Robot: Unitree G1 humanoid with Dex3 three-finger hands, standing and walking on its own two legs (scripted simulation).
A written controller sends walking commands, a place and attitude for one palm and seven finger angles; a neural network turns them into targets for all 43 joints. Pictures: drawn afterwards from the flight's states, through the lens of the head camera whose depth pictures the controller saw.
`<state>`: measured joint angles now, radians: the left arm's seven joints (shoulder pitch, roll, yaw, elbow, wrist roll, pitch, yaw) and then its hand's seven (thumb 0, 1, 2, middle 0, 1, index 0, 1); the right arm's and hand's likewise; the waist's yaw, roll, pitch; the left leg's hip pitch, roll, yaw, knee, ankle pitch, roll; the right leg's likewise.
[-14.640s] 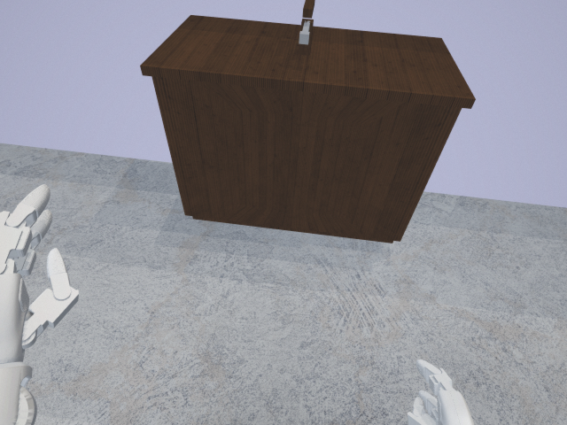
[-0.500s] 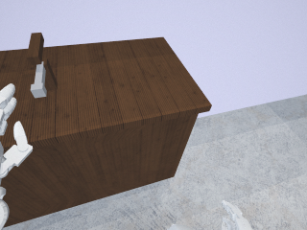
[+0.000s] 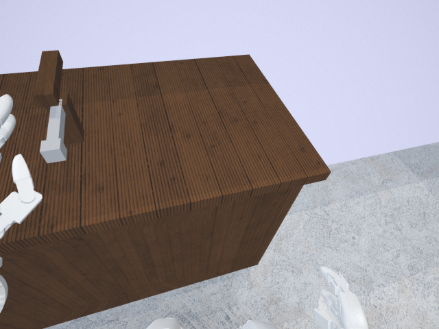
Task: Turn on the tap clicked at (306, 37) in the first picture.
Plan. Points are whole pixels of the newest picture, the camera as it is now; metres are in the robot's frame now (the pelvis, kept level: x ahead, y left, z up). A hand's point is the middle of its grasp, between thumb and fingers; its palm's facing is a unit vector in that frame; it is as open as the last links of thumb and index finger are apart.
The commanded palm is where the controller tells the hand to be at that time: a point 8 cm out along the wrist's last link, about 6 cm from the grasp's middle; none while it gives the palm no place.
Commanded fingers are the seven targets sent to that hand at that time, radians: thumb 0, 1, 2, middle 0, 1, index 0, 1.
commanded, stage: come to a stop and stand still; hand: left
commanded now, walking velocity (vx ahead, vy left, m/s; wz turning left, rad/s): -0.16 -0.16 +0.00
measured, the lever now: (54, 150) +0.34 +0.31 +0.13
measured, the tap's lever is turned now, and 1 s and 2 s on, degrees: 0 0 0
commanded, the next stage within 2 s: look again from close up in 1.48 s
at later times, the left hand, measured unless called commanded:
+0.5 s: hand (61, 171) +0.26 +0.24 +0.19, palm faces +0.37 -0.84 -0.40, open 7.4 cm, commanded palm +0.21 +0.27 +0.20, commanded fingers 0.00 0.90 0.90 -0.20 -0.30 -0.20 -0.30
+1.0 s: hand (37, 192) +0.24 +0.27 +0.16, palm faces +0.36 -0.85 -0.39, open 7.4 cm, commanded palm +0.18 +0.29 +0.20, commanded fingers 0.00 0.90 0.90 -0.20 -0.30 -0.20 -0.30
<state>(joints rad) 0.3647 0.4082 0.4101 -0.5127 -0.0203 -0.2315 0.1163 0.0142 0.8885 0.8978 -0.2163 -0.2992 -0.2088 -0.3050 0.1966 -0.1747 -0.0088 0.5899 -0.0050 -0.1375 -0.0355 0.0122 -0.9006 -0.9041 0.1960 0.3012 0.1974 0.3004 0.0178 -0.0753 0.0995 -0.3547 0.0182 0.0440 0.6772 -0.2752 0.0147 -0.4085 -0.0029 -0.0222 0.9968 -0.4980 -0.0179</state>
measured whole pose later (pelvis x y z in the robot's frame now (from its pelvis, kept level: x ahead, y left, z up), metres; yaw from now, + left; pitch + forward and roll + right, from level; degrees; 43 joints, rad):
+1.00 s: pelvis +0.02 +0.01 +0.02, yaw +0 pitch +0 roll -1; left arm 0.41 0.42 0.35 -0.39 -0.05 -0.25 0.11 0.02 0.89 0.90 -0.22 -0.30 -0.21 -0.31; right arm 0.27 -0.23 0.03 0.63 0.00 -0.18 0.00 0.01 -0.90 -0.90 0.20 0.30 0.20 0.30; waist 0.03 -0.05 0.08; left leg -0.29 -0.02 0.02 0.52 -0.23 0.03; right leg -0.28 0.00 -0.06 0.49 -0.21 -0.02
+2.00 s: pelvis +0.04 +0.02 +0.03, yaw +0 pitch -1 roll -1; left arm 0.47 0.37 0.34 -0.47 -0.06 -0.19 0.11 0.01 0.89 0.90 -0.21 -0.30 -0.21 -0.30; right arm 0.20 -0.21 0.03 0.58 0.01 -0.11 -0.03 0.01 -0.90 -0.90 0.20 0.30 0.20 0.30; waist 0.02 -0.01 0.05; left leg -0.21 -0.02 0.02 0.45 -0.23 0.04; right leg -0.19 0.00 -0.06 0.39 -0.19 -0.01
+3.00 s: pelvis +0.01 +0.03 +0.02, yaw -3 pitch -2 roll -1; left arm 0.37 0.37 0.36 -0.36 -0.05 -0.28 0.09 0.01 0.90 0.90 -0.21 -0.30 -0.20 -0.30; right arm 0.28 -0.20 0.02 0.60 0.02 -0.18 -0.01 0.01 -0.90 -0.90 0.20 0.30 0.20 0.30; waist 0.03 -0.02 0.03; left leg -0.25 -0.03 0.05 0.48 -0.20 0.06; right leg -0.28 0.00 0.00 0.48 -0.22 0.00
